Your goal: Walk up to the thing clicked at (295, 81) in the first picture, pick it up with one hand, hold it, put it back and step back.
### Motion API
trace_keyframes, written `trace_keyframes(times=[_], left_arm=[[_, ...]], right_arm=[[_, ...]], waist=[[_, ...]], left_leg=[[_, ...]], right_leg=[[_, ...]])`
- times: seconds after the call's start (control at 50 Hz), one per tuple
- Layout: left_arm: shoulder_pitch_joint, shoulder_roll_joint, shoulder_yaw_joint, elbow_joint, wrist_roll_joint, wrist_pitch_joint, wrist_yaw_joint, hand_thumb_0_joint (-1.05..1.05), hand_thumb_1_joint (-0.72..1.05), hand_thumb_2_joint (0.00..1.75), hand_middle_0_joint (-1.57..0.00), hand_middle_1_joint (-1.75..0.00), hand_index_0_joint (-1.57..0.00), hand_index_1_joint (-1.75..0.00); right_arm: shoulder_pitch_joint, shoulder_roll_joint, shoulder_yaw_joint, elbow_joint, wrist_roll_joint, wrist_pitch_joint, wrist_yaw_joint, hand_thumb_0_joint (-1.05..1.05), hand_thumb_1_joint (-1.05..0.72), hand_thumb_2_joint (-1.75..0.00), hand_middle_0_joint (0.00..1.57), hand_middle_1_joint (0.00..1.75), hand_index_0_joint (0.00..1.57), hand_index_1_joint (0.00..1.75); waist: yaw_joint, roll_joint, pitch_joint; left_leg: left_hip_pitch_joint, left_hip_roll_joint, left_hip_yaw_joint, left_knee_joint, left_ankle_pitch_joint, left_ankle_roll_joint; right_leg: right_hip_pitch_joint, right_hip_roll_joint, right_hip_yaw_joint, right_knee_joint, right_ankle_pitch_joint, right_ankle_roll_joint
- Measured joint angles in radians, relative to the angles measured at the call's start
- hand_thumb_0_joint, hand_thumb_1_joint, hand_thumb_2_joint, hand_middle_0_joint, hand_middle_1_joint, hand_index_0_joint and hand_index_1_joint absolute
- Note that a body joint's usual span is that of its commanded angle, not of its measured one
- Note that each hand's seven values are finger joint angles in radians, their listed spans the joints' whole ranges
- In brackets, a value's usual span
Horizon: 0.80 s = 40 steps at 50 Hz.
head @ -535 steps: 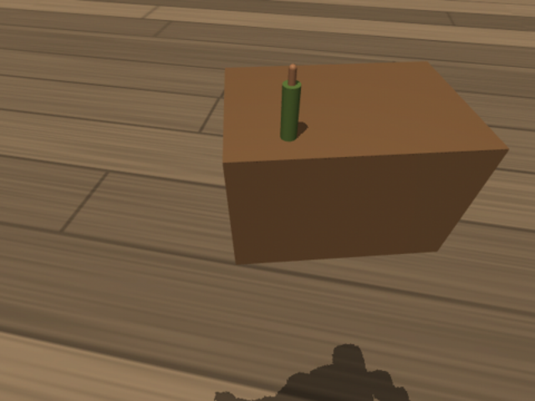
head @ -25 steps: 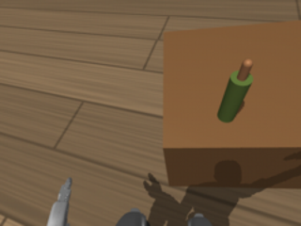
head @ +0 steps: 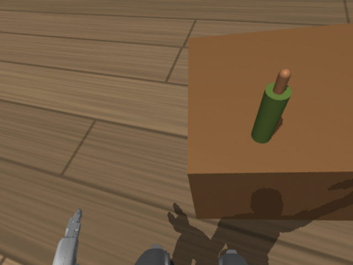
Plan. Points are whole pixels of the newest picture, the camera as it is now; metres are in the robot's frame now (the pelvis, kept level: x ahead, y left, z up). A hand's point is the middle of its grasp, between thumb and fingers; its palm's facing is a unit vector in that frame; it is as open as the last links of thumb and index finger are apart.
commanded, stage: go down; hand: right
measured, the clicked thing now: (271, 109) +0.49 -0.21 +0.02
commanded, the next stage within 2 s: approach in 0.24 s
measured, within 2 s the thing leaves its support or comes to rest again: neither
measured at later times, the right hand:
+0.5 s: hand out of the picture +0.35 -0.38 +0.07, palm faces +0.24 +0.97 +0.02, open 17.6 cm
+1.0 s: hand (290, 142) +0.43 -0.26 -0.04, palm faces +0.16 +0.99 +0.03, open 17.6 cm
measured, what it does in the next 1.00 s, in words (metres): stands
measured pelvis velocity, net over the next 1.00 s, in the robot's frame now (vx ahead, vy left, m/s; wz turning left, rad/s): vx -0.02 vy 0.01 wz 0.04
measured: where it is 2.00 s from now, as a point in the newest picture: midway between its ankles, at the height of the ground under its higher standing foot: outside the picture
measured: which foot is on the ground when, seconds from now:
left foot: down 0.00-1.00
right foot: down 0.00-1.00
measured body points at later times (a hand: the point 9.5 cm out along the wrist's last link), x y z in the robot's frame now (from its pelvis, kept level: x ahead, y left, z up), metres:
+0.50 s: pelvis +0.00 +0.00 +0.00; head +0.08 -0.04 +0.44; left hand +0.15 +0.26 -0.03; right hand +0.33 -0.44 +0.07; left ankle +0.04 +0.15 -0.67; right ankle +0.00 -0.12 -0.67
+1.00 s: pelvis -0.02 +0.01 -0.04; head +0.12 -0.05 +0.38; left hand +0.13 +0.29 -0.03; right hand +0.41 -0.31 -0.04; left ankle +0.04 +0.15 -0.67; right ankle +0.00 -0.12 -0.67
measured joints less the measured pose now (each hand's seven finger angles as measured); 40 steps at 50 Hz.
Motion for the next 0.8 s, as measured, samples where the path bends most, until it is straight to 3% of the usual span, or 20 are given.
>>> trace_keyframes(times=[0.14, 0.26, 0.44, 0.58, 0.66, 0.8], left_arm=[[0.011, -0.003, -0.005, -0.023, 0.0, 0.004, 0.006, -0.01, -0.53, 0.05, -0.06, -0.05, -0.06, -0.05], [-0.005, -0.008, 0.002, 0.003, 0.004, -0.001, 0.004, -0.01, -0.53, 0.05, -0.06, -0.05, -0.06, -0.05], [0.009, -0.002, 0.002, -0.026, 0.003, -0.013, -0.002, -0.01, -0.53, 0.05, -0.06, -0.05, -0.06, -0.05], [-0.008, -0.007, 0.013, 0.004, 0.014, -0.01, -0.008, -0.01, -0.53, 0.04, -0.06, -0.05, -0.06, -0.05], [-0.024, -0.007, 0.022, -0.034, 0.025, -0.014, -0.016, -0.01, -0.53, 0.04, -0.06, -0.06, -0.07, -0.05], [0.001, -0.013, 0.05, -0.168, 0.044, -0.007, -0.043, -0.01, -0.51, 0.03, -0.07, -0.06, -0.07, -0.05]], right_arm=[[0.021, 0.03, -0.008, -0.017, 0.0, 0.009, -0.011, -0.01, 0.59, -0.09, 0.03, 0.07, 0.05, 0.07], [0.001, -0.003, -0.004, 0.001, -0.009, -0.003, -0.025, -0.01, 0.6, -0.09, 0.03, 0.07, 0.05, 0.07], [0.016, 0.029, 0.005, 0.004, 0.018, 0.004, 0.004, -0.01, 0.6, -0.08, 0.02, 0.07, 0.05, 0.07], [-0.02, 0.064, 0.062, 0.015, -0.005, -0.033, -0.039, -0.01, 0.6, -0.07, 0.03, 0.06, 0.05, 0.06], [-0.048, 0.112, 0.107, 0.036, -0.004, -0.069, -0.059, -0.01, 0.6, -0.07, 0.02, 0.06, 0.05, 0.06], [-0.075, 0.218, 0.124, 0.07, -0.056, -0.127, -0.145, -0.01, 0.6, -0.08, 0.02, 0.06, 0.05, 0.06]], waist=[[0.0, 0.001, -0.005], [-0.005, 0.004, -0.003], [-0.002, -0.007, -0.002], [-0.001, 0.004, 0.002], [0.018, 0.005, 0.007], [0.073, 0.024, -0.002]], left_leg=[[0.033, 0.0, 0.001, -0.017, -0.001, -0.001], [0.026, -0.001, 0.003, -0.012, -0.002, 0.002], [0.019, 0.003, 0.002, -0.006, -0.004, 0.001], [-0.04, 0.006, -0.004, 0.04, -0.014, 0.004], [-0.088, 0.008, -0.007, 0.073, -0.019, 0.004], [-0.156, 0.0, -0.016, 0.134, -0.035, 0.007]], right_leg=[[0.032, 0.001, 0.0, -0.018, 0.0, -0.001], [0.025, 0.0, 0.003, -0.013, 0.0, 0.002], [0.021, 0.004, 0.002, -0.015, 0.003, 0.002], [-0.032, 0.006, 0.0, 0.022, -0.004, 0.003], [-0.077, 0.008, -0.002, 0.053, -0.009, 0.004], [-0.137, -0.001, -0.007, 0.111, -0.029, 0.007]])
